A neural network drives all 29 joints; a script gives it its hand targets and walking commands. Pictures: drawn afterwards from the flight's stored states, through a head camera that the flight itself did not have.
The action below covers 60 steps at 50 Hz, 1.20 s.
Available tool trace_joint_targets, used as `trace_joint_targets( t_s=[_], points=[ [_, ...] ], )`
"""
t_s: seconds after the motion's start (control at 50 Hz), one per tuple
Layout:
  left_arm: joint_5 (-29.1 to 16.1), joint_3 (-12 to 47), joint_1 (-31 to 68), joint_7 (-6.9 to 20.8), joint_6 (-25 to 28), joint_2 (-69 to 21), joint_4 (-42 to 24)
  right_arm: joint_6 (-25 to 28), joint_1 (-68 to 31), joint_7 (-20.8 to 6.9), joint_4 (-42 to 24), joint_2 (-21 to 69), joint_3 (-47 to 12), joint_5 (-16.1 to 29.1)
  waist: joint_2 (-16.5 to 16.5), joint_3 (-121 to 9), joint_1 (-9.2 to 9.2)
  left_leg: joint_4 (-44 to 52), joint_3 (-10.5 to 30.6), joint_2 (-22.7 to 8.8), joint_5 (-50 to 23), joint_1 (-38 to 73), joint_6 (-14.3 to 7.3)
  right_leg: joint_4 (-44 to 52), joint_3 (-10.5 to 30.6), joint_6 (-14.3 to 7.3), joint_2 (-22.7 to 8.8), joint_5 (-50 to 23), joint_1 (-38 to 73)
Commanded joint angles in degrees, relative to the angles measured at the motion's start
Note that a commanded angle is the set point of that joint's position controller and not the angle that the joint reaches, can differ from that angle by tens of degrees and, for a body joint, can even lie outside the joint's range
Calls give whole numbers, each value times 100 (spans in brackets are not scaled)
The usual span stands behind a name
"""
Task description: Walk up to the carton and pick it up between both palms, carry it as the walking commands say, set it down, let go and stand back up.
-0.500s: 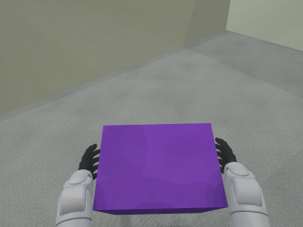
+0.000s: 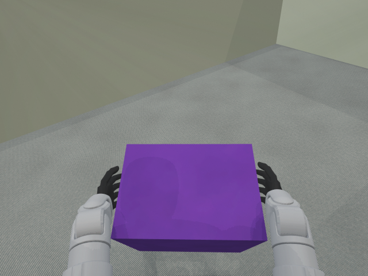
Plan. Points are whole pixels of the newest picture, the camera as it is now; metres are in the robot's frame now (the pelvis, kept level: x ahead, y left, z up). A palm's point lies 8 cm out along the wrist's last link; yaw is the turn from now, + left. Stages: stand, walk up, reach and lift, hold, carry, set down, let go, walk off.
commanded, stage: carry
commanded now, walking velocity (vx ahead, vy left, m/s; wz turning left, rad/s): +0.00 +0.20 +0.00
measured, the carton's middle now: (189, 203) +0.32 +0.01 -0.01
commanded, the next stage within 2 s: none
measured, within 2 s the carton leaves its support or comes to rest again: neither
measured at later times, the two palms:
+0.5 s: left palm (70, 197) +0.28 +0.26 +0.09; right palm (244, 217) +0.23 -0.10 +0.07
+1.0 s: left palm (10, 212) +0.29 +0.43 +0.04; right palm (156, 233) +0.22 +0.07 +0.05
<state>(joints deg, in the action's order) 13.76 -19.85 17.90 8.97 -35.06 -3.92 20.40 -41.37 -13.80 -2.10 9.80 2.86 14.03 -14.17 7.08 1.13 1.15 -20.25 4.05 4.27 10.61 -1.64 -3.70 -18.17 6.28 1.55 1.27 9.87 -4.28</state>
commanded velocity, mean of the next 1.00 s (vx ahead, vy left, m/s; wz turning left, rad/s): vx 0.00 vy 0.15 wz -0.07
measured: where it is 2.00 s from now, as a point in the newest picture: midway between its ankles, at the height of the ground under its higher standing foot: outside the picture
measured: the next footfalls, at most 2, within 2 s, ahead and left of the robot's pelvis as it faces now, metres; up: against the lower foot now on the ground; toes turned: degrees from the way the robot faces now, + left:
right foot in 0.48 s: +0.01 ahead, -0.03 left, +0.00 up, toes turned -14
left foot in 0.76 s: +0.18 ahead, +0.34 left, +0.00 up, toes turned -7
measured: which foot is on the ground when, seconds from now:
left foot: down 0.00-0.50, up 0.52-0.74, down 0.76-1.00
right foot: down 0.00-0.20, up 0.22-0.46, down 0.48-0.80, up 0.82-1.00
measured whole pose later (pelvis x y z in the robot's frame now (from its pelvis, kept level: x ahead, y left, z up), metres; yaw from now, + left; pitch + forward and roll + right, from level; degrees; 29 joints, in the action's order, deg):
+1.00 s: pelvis +0.03 +0.29 -0.03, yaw -13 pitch +4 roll -1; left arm -0.2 -15.0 -1.2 0.4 -67.0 -7.6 -30.6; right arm -67.7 2.0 2.2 -30.3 7.4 12.9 -0.8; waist -1.7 -2.7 2.0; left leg -33.4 -6.9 -0.2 7.7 -30.2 -4.4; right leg -41.9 -6.6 1.1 -2.1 26.7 -22.5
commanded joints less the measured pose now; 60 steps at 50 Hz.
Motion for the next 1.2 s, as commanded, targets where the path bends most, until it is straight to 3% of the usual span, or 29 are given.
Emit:
trace_joint_targets(
  t_s=[0.0, 0.02, 0.06, 0.12, 0.16, 0.2, 0.28, 0.36, 0.38, 0.4, 0.42, 0.44, 0.46, 0.48, 0.52, 0.58, 0.66, 0.72, 0.74, 0.78, 0.84, 0.9, 0.98, 1.02, 1.06, 1.1, 1.12, 1.14, 1.18],
  points=[
    [-1639, 3899, 3009, 838, -565, -4527, -1480, -123, -3801, -1305, -502, 5060, -3975, 1722, -2407, -708, -11, -2617, -235, -425, 969, -602, 420, 1092, 1102, -510, -1435, 2360, -2590],
    [-1824, 3999, 3148, 739, -710, -4513, -1901, -224, -3449, -1257, -426, 5276, -3967, 1967, -1808, -961, -106, -1714, -62, -853, 644, -767, 397, 612, 944, -376, -1330, 1108, -1991],
    [-2029, 4665, 3394, 563, -1047, -4975, -2720, -469, -2851, -1280, -490, 5627, -3815, 2039, -815, -1913, -195, -664, -122, -713, 779, -711, 269, -441, 940, -397, -1428, -729, -1174],
    [-2427, 5238, 2980, 257, -1395, -5200, -3930, -725, -2531, -1225, -1649, 5742, -4034, 2526, 49, -2606, -97, -107, -354, -845, -52, -133, 363, -1526, 394, -196, -1073, -1196, -1333],
    [-2944, 5892, 3085, 19, -1703, -5416, -5257, -887, -2787, -1038, -2993, 5708, -4396, 3001, 1531, -2948, -60, -1061, 50, -1766, -4155, 607, -202, -2242, -480, -40, -602, 323, -2409],
    [-3359, 6352, 3096, -178, -2011, -5519, -6375, -1127, -2668, -822, -4204, 5769, -4714, 3343, 1762, -3062, -152, -1453, -168, -1799, -6098, 1205, -458, -2802, -935, 19, -420, 1108, -3007],
    [-3117, 5913, 1037, -476, -2569, -4751, -6494, -1729, -1491, -387, -5420, 4825, -4809, 3233, 551, -3067, -202, -1569, 172, -1756, -7353, 1289, -353, -3085, -1270, 13, -192, 1652, -3207],
    [-2666, 5038, -877, -647, -2989, -3891, -5435, -2262, -548, -3, -5824, 3618, -4794, 2735, -1212, -3237, -109, -1560, -161, -1628, -6783, 1006, 336, -1970, -1475, 42, -117, 988, -2111],
    [-2691, 5040, -940, -651, -3010, -3832, -5574, -2327, -595, 29, -5969, 3437, -4848, 2788, -1090, -3336, -69, -1774, -357, -1563, -6648, 706, 378, -1436, -1450, 14, -237, 225, -1531],
    [-2623, 4899, -963, -659, -3063, -3689, -5430, -2432, -611, 75, -5816, 3319, -4891, 2708, -1781, -3152, 31, -2148, -576, -1408, -6067, -217, 609, -959, -1227, -195, -613, -906, -587],
    [-2553, 4744, -1028, -674, -3086, -3545, -5365, -2485, -922, 111, -5894, 3289, -5089, 2841, -2450, -2948, 27, -2567, -539, -1159, -3829, -1356, 682, -1230, -445, -457, -1309, -3384, 291],
    [-2635, 4831, -708, -665, -3086, -3426, -5509, -2561, -913, 112, -5625, 3265, -5025, 2791, -3095, -2516, 38, -3377, -720, -697, 545, -3136, 814, -1517, 777, -1077, -2428, -6333, 1101],
    [-2700, 4891, -506, -665, -3122, -3273, -5614, -2658, -681, 123, -5148, 3240, -4915, 2662, -3182, -2210, 13, -4131, -333, -698, 2436, -3675, 600, -1179, 1431, -1470, -2937, -6284, 806],
    [-2585, 4836, -298, -709, -3142, -3222, -5615, -2660, -735, 99, -4949, 3274, -4871, 2687, -2110, -1802, -53, -4347, 64, -831, 2440, -3580, 347, -720, 1392, -1317, -2879, -4401, 184],
    [-2595, 5022, 563, -775, -3210, -3018, -6215, -2693, -890, 58, -4426, 3455, -4587, 2659, -1520, -849, -89, -3688, 129, -907, 2047, -3403, 281, 117, 1272, -1049, -2701, -123, -1234],
    [-2681, 5310, 1135, -868, -3344, -3123, -6110, -2693, -770, -25, -3938, 3343, -4071, 2550, -1309, -603, -151, -1966, -747, -552, 1260, -2435, 390, -339, -121, -527, -2002, -433, -2007],
    [-2647, 5178, 877, -898, -3405, -3480, -5888, -2647, -1073, 12, -4364, 3659, -4123, 2690, -1150, -1019, -107, -1463, -1194, -123, 721, -1530, 584, -603, -380, -222, -1660, 569, -2236],
    [-2414, 4804, 378, -875, -3432, -3845, -5449, -2701, -1648, -41, -4756, 4101, -4501, 3043, -1577, -1592, -91, -752, -815, -543, 81, -1157, 535, -1538, -763, 105, -1295, 292, -1986],
    [-2348, 4675, 57, -854, -3459, -3800, -5295, -2754, -1581, -49, -4744, 3978, -4511, 3020, -1144, -1880, -49, -449, -126, -1135, -979, -1040, 367, -2346, -1286, 235, -862, 621, -1961],
    [-2565, 4975, 369, -793, -3396, -4030, -5578, -2690, -1533, -61, -4881, 4175, -4522, 3031, 602, -2242, -116, 125, 1609, -2054, -553, -1226, -445, -3754, -1422, 247, -202, 2949, -2344],
    [-2854, 5203, 603, -518, -3273, -4600, -5657, -2555, -1930, -105, -5453, 4692, -5015, 3175, -219, -2176, -56, -112, 861, -1789, 280, -1361, -511, -3346, -1074, -100, -469, 2378, -2333],
    [-2915, 5408, 541, -519, -3076, -4939, -5804, -2408, -1603, -203, -5377, 4828, -5096, 3218, 103, -2631, 5, -554, -77, -1529, -619, -457, -95, -1937, -1195, -108, -395, 1408, -2023],
    [-2944, 5845, 620, -489, -3004, -4205, -6136, -2292, -581, -180, -4848, 4353, -4779, 2797, 325, -2957, -2, -457, 279, -1959, -224, -656, -203, -813, -757, -254, -611, 1114, -1055],
    [-3067, 5818, 825, -481, -2961, -4002, -6410, -2336, -473, -176, -4755, 4424, -4819, 2737, -1050, -2480, 25, -755, -213, -1722, 688, -1684, 124, -550, 122, -558, -1068, 1170, -989],
    [-2853, 5577, 652, -527, -3058, -3796, -6124, -2447, -733, -243, -4764, 4157, -4841, 2798, -1739, -1790, -69, -973, -382, -1512, 907, -1096, 388, -683, 210, -571, -1058, 1475, -2431],
    [-2719, 5280, 324, -493, -3231, -3707, -5573, -2489, -927, -127, -4848, 3727, -4698, 2649, -322, -1444, -154, 702, 1244, -2783, 1388, -1026, 226, -2490, -1045, -140, -84, 2128, -2883],
    [-2807, 5323, 329, -428, -3292, -3679, -5450, -2493, -1020, -73, -5009, 3578, -4610, 2567, -63, -1664, -87, 1126, 1625, -3324, 1746, -1217, 114, -3161, -1060, -114, -126, 2149, -2642],
    [-2786, 5220, 143, -441, -3414, -3664, -5042, -2581, -1023, -3, -4873, 3508, -4555, 2501, -300, -1323, -67, 1217, 1498, -3389, 2483, -1631, -139, -3440, -846, -125, -319, 2196, -2733],
    [-2802, 5246, -13, -471, -3556, -3604, -4880, -2755, -795, 6, -4653, 3362, -4435, 2476, 103, -1357, 36, 1612, 687, -3087, 3165, -2136, 309, -3696, -1062, -134, -248, 1711, -2406]
  ],
)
